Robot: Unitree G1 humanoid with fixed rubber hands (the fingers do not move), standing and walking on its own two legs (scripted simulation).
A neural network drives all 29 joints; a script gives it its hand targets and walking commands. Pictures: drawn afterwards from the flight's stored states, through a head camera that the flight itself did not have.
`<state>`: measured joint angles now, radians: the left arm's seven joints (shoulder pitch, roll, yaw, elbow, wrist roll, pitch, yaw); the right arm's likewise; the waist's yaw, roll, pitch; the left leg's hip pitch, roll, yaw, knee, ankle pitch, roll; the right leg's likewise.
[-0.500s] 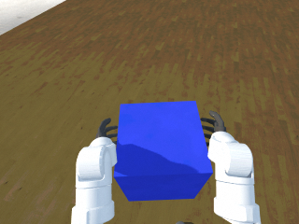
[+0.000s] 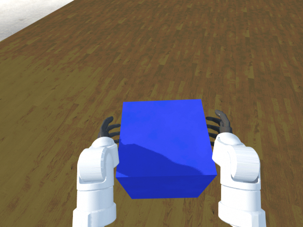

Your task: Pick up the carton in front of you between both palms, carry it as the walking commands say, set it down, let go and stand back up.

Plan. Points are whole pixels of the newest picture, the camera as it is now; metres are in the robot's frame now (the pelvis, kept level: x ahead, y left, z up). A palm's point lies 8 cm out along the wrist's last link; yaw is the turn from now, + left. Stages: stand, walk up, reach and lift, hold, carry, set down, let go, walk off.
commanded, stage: carry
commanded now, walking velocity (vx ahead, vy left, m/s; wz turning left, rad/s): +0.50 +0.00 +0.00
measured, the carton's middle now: (163, 153) +0.33 +0.00 -0.01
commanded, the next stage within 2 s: none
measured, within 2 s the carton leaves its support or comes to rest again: neither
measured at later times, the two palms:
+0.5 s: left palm (128, 70) +0.62 +0.12 +0.08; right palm (204, 66) +0.64 -0.16 +0.08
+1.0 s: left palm (130, 30) +0.96 +0.15 +0.08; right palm (188, 25) +0.97 -0.14 +0.10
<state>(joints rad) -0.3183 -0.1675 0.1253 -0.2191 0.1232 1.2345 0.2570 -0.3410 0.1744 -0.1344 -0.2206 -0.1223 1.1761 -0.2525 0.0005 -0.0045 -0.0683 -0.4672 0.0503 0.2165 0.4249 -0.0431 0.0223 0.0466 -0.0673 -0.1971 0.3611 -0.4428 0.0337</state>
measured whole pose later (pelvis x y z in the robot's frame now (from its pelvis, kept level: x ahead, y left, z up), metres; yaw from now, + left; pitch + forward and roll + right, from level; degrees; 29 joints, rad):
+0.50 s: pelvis +0.34 -0.03 +0.00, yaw +1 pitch +3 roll -1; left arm -0.32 -0.17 0.13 -0.12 0.13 1.23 0.27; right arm -0.34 0.17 -0.16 -0.13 -0.15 1.17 -0.23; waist 0.01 0.04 -0.07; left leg -0.05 0.12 0.15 0.66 -0.46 -0.04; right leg -0.46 -0.04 -0.24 0.52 -0.10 -0.07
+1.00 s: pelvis +0.66 +0.01 +0.00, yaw -1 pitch +4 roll +1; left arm -0.33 -0.16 0.17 -0.20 0.13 1.24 0.26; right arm -0.38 0.19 -0.14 -0.14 -0.14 1.16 -0.25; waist -0.01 -0.04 -0.04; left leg -0.43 0.04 0.24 0.50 -0.14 0.08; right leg -0.22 -0.07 -0.09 0.99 -0.49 0.04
